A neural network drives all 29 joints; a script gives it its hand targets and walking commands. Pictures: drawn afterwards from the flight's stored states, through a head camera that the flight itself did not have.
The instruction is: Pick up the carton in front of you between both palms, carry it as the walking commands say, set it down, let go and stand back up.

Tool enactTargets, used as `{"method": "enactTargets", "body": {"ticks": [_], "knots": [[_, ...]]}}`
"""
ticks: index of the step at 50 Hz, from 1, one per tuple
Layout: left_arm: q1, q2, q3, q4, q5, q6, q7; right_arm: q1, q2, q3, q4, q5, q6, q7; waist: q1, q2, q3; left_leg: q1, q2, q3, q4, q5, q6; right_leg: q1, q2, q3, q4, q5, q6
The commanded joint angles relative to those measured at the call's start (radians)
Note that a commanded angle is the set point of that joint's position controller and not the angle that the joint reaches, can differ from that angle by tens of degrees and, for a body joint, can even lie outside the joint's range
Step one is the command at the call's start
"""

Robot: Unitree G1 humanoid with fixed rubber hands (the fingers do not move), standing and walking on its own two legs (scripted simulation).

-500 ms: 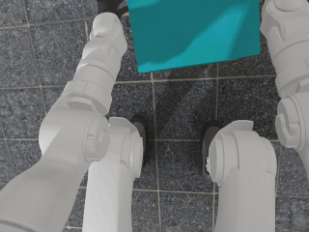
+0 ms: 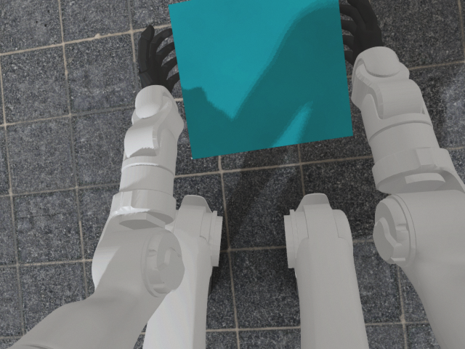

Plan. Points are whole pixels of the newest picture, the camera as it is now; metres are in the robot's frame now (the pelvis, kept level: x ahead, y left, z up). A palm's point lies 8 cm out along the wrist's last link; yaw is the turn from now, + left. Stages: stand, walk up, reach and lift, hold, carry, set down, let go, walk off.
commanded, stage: reach and lift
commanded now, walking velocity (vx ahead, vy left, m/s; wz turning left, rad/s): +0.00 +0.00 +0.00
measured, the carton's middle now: (258, 90) +0.51 -0.03 -0.17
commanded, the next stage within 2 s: none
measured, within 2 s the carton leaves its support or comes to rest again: neither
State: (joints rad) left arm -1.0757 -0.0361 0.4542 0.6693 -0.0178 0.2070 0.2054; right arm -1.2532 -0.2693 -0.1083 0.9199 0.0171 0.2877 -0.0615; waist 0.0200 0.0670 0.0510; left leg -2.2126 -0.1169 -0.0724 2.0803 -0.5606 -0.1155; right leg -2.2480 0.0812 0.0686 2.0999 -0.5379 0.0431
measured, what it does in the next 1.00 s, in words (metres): rises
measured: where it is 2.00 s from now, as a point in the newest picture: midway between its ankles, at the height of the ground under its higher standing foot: (253, 273)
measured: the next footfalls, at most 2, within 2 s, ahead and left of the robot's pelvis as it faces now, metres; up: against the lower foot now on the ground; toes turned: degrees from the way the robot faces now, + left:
none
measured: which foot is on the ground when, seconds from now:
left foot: down 0.00-1.00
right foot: down 0.00-1.00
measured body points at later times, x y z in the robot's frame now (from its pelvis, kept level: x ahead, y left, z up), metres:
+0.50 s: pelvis +0.01 +0.01 +0.13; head +0.25 -0.03 +0.51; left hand +0.49 +0.13 +0.07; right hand +0.49 -0.18 +0.06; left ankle +0.12 +0.14 -0.36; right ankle +0.11 -0.12 -0.36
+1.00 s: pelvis +0.07 +0.01 +0.27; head +0.19 -0.01 +0.70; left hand +0.46 +0.14 +0.23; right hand +0.45 -0.17 +0.22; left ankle +0.12 +0.14 -0.36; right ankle +0.11 -0.12 -0.36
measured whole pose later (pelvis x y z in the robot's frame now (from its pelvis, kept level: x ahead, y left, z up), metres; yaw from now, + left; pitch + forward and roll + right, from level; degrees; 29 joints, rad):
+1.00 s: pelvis +0.07 +0.01 +0.27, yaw -3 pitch +27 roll +0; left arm -0.54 -0.16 0.42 0.59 0.18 0.27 0.08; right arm -0.58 0.04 -0.32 0.68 -0.19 0.33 -0.04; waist 0.02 0.02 -0.23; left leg -1.19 -0.10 -0.13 1.17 -0.46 -0.04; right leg -1.21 0.09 0.12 1.17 -0.43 0.03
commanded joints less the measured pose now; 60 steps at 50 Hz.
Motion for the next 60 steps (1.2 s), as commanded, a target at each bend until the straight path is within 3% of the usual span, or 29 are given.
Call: {"method": "enactTargets", "body": {"ticks": [1, 5, 12, 20, 27, 46, 60], "knots": [[-0.737, -0.927, -0.496, -0.036, -0.001, 0.065, -0.269, -0.532, 1.143, 0.280, -0.161, 0.046, -0.007, 0.253, 0.018, -0.188, -1.144, 0.461, -0.078, 0.207, -0.235, 0.114, 0.078, 0.722, 0.063, -0.135, -0.308, 0.143, -0.020], [-0.705, -0.957, -0.408, 0.039, 0.071, 0.095, -0.293, -0.500, 1.148, 0.162, -0.064, -0.038, 0.010, 0.274, 0.010, -0.156, -1.040, 0.476, -0.079, 0.193, -0.320, 0.060, 0.081, 0.668, 0.068, -0.134, -0.386, 0.056, -0.034], [-0.639, -1.019, -0.388, 0.078, 0.108, 0.112, -0.325, -0.461, 1.167, 0.086, -0.059, -0.105, 0.011, 0.290, -0.021, -0.108, -1.118, 0.592, -0.083, 0.182, -0.440, 0.100, 0.066, 0.753, 0.071, -0.143, -0.485, 0.112, -0.042], [-0.527, -1.098, -0.517, 0.019, 0.060, 0.125, -0.342, -0.391, 1.256, 0.209, -0.189, -0.052, 0.022, 0.294, -0.024, -0.108, -1.254, 0.760, -0.084, 0.166, -0.545, 0.204, 0.060, 0.940, 0.080, -0.147, -0.573, 0.235, -0.027], [-0.398, -1.128, -0.603, -0.006, 0.029, 0.132, -0.349, -0.283, 1.311, 0.300, -0.259, -0.015, 0.030, 0.283, -0.019, -0.117, -1.221, 0.867, -0.081, 0.142, -0.645, 0.233, 0.059, 1.084, 0.086, -0.130, -0.671, 0.271, -0.016], [-0.026, -1.140, -0.610, 0.045, 0.089, 0.099, -0.370, 0.052, 1.371, 0.305, -0.272, -0.062, -0.006, 0.260, -0.013, -0.094, -0.911, 1.242, -0.051, 0.057, -1.020, 0.286, 0.082, 1.444, 0.067, -0.046, -1.041, 0.319, -0.030], [0.244, -1.140, -0.693, -0.021, 0.107, 0.124, -0.390, 0.308, 1.382, 0.385, -0.369, -0.063, 0.015, 0.261, -0.013, -0.076, -0.720, 1.648, -0.011, -0.005, -1.332, 0.491, 0.092, 1.793, 0.040, 0.007, -1.344, 0.498, -0.037]]}}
